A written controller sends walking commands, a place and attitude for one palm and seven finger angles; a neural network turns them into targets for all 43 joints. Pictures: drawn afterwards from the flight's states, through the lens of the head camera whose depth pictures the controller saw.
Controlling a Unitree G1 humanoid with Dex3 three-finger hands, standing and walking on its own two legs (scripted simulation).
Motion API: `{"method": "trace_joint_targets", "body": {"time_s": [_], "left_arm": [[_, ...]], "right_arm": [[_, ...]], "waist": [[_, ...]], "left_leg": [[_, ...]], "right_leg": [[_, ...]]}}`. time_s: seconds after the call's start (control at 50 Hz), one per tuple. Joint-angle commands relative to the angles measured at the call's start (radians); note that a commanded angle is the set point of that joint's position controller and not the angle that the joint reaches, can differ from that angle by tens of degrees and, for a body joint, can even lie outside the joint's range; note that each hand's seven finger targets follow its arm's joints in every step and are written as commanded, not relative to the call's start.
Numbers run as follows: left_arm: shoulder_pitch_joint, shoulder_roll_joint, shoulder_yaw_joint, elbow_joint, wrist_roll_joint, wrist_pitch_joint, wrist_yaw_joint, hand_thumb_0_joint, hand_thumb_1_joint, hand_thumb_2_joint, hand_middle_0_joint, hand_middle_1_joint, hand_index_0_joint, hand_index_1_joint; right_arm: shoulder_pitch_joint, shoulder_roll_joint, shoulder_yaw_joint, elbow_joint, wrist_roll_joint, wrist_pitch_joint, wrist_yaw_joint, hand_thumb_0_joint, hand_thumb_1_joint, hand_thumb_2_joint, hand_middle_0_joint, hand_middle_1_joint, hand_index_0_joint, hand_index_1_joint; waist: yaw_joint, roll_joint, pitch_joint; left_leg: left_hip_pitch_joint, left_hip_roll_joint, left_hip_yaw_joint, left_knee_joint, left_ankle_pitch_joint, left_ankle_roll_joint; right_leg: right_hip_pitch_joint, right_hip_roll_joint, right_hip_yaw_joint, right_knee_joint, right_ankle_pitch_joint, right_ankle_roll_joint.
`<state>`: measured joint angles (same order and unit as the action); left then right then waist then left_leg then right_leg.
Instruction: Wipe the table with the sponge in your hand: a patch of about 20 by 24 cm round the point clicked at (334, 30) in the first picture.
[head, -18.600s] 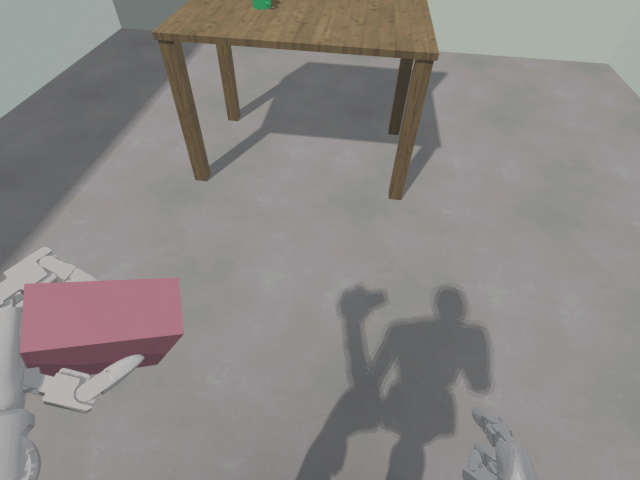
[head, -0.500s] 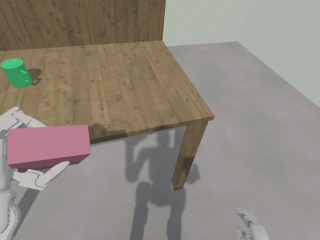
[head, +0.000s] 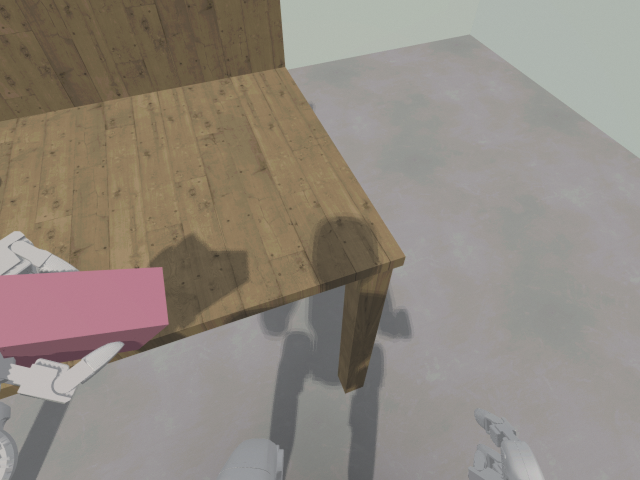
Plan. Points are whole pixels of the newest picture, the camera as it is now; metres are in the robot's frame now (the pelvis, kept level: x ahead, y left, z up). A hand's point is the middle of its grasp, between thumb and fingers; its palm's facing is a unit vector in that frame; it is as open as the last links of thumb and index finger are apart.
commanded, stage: shuffle to correct the standing spot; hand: left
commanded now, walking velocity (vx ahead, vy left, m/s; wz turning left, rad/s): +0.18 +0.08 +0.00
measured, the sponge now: (106, 317) +0.23 +0.22 +0.15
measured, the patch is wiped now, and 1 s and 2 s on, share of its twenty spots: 0.00 0.00 0.00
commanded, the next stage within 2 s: come to a stop and stand still in 0.12 s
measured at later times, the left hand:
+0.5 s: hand (126, 207) +0.33 +0.22 +0.19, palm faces +0.39 -0.82 -0.41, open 9.4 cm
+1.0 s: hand (74, 233) +0.30 +0.27 +0.18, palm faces +0.40 -0.84 -0.38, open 9.4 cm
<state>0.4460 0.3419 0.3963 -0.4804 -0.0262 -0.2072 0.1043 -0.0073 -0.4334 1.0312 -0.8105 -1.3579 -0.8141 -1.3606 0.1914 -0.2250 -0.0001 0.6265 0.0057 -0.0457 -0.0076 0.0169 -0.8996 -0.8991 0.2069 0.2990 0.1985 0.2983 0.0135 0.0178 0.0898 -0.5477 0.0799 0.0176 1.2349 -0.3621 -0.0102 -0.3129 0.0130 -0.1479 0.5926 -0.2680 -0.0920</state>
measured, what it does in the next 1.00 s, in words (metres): steps on the spot: left foot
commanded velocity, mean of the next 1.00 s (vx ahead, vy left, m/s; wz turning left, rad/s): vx -0.07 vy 0.03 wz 0.00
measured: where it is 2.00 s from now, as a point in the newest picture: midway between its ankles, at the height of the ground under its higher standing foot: outside the picture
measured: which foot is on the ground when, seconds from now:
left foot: up 0.00-0.16, down 0.18-1.00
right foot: down 0.00-1.00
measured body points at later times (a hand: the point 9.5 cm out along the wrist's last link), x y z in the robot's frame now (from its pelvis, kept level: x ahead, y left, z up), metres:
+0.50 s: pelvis +0.12 -0.01 +0.01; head +0.14 -0.02 +0.46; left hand +0.31 +0.27 +0.21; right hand +0.31 -0.20 -0.08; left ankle +0.11 +0.14 -0.72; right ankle +0.09 -0.08 -0.73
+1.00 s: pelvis +0.09 +0.02 +0.01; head +0.10 +0.03 +0.46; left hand +0.27 +0.31 +0.20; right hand +0.28 -0.21 -0.05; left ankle +0.11 +0.14 -0.73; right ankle +0.09 -0.08 -0.73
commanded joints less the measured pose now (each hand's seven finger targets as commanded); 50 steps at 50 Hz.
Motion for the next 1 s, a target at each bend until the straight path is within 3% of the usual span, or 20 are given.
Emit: {"method": "trace_joint_targets", "body": {"time_s": [0.0,0.06,0.14,0.16,0.18,0.2,0.24,0.26,0.28,0.32,0.36,0.4,0.44,0.46,0.5,0.6,0.64,0.76,0.86,0.98], "left_arm": [[-0.129,0.213,0.113,-0.299,-0.016,-0.085,0.037,0.0,0.1,1.3,-1.2,-1.6,-1.2,-1.6],[-0.117,0.219,0.125,-0.307,-0.016,-0.081,0.053,0.0,0.1,1.3,-1.2,-1.6,-1.2,-1.6],[-0.088,0.208,0.127,-0.264,-0.024,-0.077,0.058,0.0,0.1,1.3,-1.2,-1.6,-1.2,-1.6],[-0.089,0.204,0.126,-0.246,-0.024,-0.078,0.055,0.0,0.1,1.3,-1.2,-1.6,-1.2,-1.6],[-0.067,0.187,0.119,-0.206,-0.03,-0.07,0.047,0.0,0.1,1.3,-1.2,-1.6,-1.2,-1.6],[-0.081,0.179,0.105,-0.221,-0.031,-0.073,0.044,0.0,0.1,1.3,-1.2,-1.6,-1.2,-1.6],[-0.085,0.221,0.117,-0.234,-0.025,-0.065,0.039,0.0,0.1,1.3,-1.2,-1.6,-1.2,-1.6],[-0.097,0.207,0.101,-0.233,-0.018,-0.054,0.035,0.0,0.1,1.3,-1.2,-1.6,-1.2,-1.6],[-0.107,0.203,0.097,-0.252,-0.02,-0.045,0.037,0.0,0.1,1.3,-1.2,-1.6,-1.2,-1.6],[-0.091,0.185,0.07,-0.276,-0.017,-0.035,0.045,0.0,0.1,1.3,-1.2,-1.6,-1.2,-1.6],[-0.072,0.219,0.097,-0.278,-0.011,-0.027,0.051,0.0,0.1,1.3,-1.2,-1.6,-1.2,-1.6],[-0.04,0.196,0.091,-0.262,-0.027,-0.016,0.058,0.0,0.1,1.3,-1.2,-1.6,-1.2,-1.6],[-0.028,0.205,0.109,-0.236,-0.026,-0.021,0.066,0.0,0.1,1.3,-1.2,-1.6,-1.2,-1.6],[-0.014,0.222,0.131,-0.217,-0.028,-0.03,0.065,0.0,0.1,1.3,-1.2,-1.6,-1.2,-1.6],[-0.01,0.219,0.131,-0.214,-0.031,-0.033,0.067,0.0,0.1,1.3,-1.2,-1.6,-1.2,-1.6],[-0.004,0.194,0.092,-0.218,-0.03,-0.019,0.061,0.0,0.1,1.3,-1.2,-1.6,-1.2,-1.6],[0.002,0.195,0.087,-0.249,-0.028,-0.008,0.06,0.0,0.1,1.3,-1.2,-1.6,-1.2,-1.6],[0.027,0.201,0.085,-0.331,-0.033,-0.002,0.071,0.0,0.1,1.3,-1.2,-1.6,-1.2,-1.6],[0.033,0.199,0.091,-0.285,-0.038,0.006,0.075,0.0,0.1,1.3,-1.2,-1.6,-1.2,-1.6],[-0.055,0.169,0.038,-0.196,-0.031,0.022,0.066,0.0,0.1,1.3,-1.2,-1.6,-1.2,-1.6]], "right_arm": [[-0.093,-0.066,-0.025,-0.169,-0.011,-0.067,-0.02,0.0,-0.9,-0.9,0.2,0.3,0.2,0.3],[-0.083,-0.067,-0.036,-0.177,-0.018,-0.098,-0.029,0.0,-0.9,-0.9,0.2,0.3,0.2,0.3],[-0.069,-0.077,-0.046,-0.189,-0.011,-0.102,-0.04,0.0,-0.9,-0.9,0.2,0.3,0.2,0.3],[-0.064,-0.091,-0.054,-0.193,-0.005,-0.097,-0.042,0.0,-0.9,-0.9,0.2,0.3,0.2,0.3],[-0.063,-0.11,-0.061,-0.2,0.006,-0.092,-0.043,0.0,-0.9,-0.9,0.2,0.3,0.2,0.3],[-0.057,-0.113,-0.064,-0.207,0.013,-0.083,-0.037,0.0,-0.9,-0.9,0.2,0.3,0.2,0.3],[-0.063,-0.084,-0.048,-0.201,-0.016,-0.077,-0.041,0.0,-0.9,-0.9,0.2,0.3,0.2,0.3],[-0.064,-0.08,-0.045,-0.198,-0.015,-0.079,-0.036,0.0,-0.9,-0.9,0.2,0.3,0.2,0.3],[-0.082,-0.08,-0.039,-0.202,-0.005,-0.09,-0.033,0.0,-0.9,-0.9,0.2,0.3,0.2,0.3],[-0.066,-0.078,-0.024,-0.205,0.007,-0.105,-0.03,0.0,-0.9,-0.9,0.2,0.3,0.2,0.3],[-0.085,-0.069,-0.009,-0.219,0.004,-0.111,-0.034,0.0,-0.9,-0.9,0.2,0.3,0.2,0.3],[-0.076,-0.069,-0.018,-0.214,0.008,-0.115,-0.037,0.0,-0.9,-0.9,0.2,0.3,0.2,0.3],[-0.088,-0.067,-0.008,-0.205,0.002,-0.106,-0.039,0.0,-0.9,-0.9,0.2,0.3,0.2,0.3],[-0.087,-0.059,0.002,-0.201,-0.001,-0.099,-0.041,0.0,-0.9,-0.9,0.2,0.3,0.2,0.3],[-0.095,-0.051,0.01,-0.194,-0.005,-0.088,-0.05,0.0,-0.9,-0.9,0.2,0.3,0.2,0.3],[-0.113,-0.08,-0.01,-0.202,-0.001,-0.074,-0.061,0.0,-0.9,-0.9,0.2,0.3,0.2,0.3],[-0.116,-0.085,-0.017,-0.214,0.003,-0.063,-0.06,0.0,-0.9,-0.9,0.2,0.3,0.2,0.3],[-0.116,-0.09,-0.028,-0.219,0.005,-0.066,-0.064,0.0,-0.9,-0.9,0.2,0.3,0.2,0.3],[-0.104,-0.093,-0.029,-0.212,0.003,-0.065,-0.072,0.0,-0.9,-0.9,0.2,0.3,0.2,0.3],[-0.103,-0.094,-0.025,-0.197,0.003,-0.08,-0.078,0.0,-0.9,-0.9,0.2,0.3,0.2,0.3]], "waist": [[-0.001,-0.081,-0.16],[0.025,-0.07,-0.205],[0.013,-0.022,-0.209],[0.006,0.014,-0.207],[-0.007,0.097,-0.215],[-0.01,0.156,-0.258],[-0.019,0.229,-0.228],[-0.009,0.165,-0.199],[-0.001,0.171,-0.191],[-0.008,0.142,-0.203],[-0.01,0.026,-0.238],[-0.014,-0.093,-0.223],[-0.002,-0.118,-0.217],[0.006,-0.112,-0.223],[0.006,-0.07,-0.234],[0.004,-0.049,-0.304],[0.003,-0.031,-0.33],[-0.002,0.034,-0.337],[-0.007,0.079,-0.275],[-0.009,0.056,-0.145]], "left_leg": [[0.086,0.032,0.037,-0.302,0.122,0.01],[0.189,-0.027,0.115,-0.512,0.157,0.017],[0.342,-0.051,0.106,-0.703,0.194,0.036],[0.391,-0.01,0.033,-0.729,0.228,0.065],[0.501,0.085,-0.121,-0.756,0.323,0.126],[0.572,0.192,-0.278,-0.779,0.421,0.201],[0.613,0.258,-0.353,-0.826,0.65,0.249],[0.529,0.236,-0.258,-0.819,0.67,0.205],[0.502,0.189,-0.141,-0.792,0.716,0.158],[0.441,0.127,-0.034,-0.727,0.679,0.077],[0.313,0.039,0.034,-0.663,0.516,0.013],[0.285,-0.029,0.046,-0.592,0.407,-0.018],[0.221,-0.044,0.02,-0.561,0.208,-0.02],[0.172,-0.043,0.005,-0.582,0.097,-0.014],[0.193,-0.037,-0.002,-0.652,0.156,-0.005],[0.403,0.02,-0.003,-0.698,0.678,0.022],[0.417,0.028,0.002,-0.678,0.736,0.021],[0.389,0.026,-0.017,-0.728,0.578,0.015],[0.343,0.023,-0.033,-0.79,0.443,0.009],[0.271,0.023,-0.043,-0.903,0.102,0.019]], "right_leg": [[0.026,-0.273,0.225,-0.296,0.12,-0.086],[0.122,-0.267,0.236,-0.248,0.171,-0.078],[0.125,-0.21,0.2,-0.095,0.154,-0.014],[0.079,-0.183,0.185,-0.011,0.173,0.016],[-0.042,-0.115,0.136,0.129,0.158,0.064],[-0.125,-0.046,0.096,0.262,0.002,0.097],[-0.242,-0.034,0.127,0.326,-0.278,0.088],[-0.168,-0.044,0.132,0.24,-0.268,0.085],[-0.103,-0.046,0.12,0.125,-0.191,0.086],[0.066,-0.038,0.094,-0.114,0.068,0.091],[0.243,-0.079,0.196,-0.158,0.543,0.067],[0.237,-0.179,0.303,-0.143,0.809,0.017],[0.273,-0.227,0.328,-0.13,0.931,-0.022],[0.315,-0.241,0.32,-0.128,0.935,-0.015],[0.328,-0.239,0.293,-0.11,0.895,0.008],[0.248,-0.14,0.182,-0.081,0.765,0.085],[0.254,-0.124,0.176,-0.092,0.744,0.089],[0.25,-0.109,0.188,-0.141,0.539,0.076],[0.231,-0.084,0.186,-0.179,0.39,0.075],[0.163,-0.055,0.189,-0.269,0.114,0.088]]}}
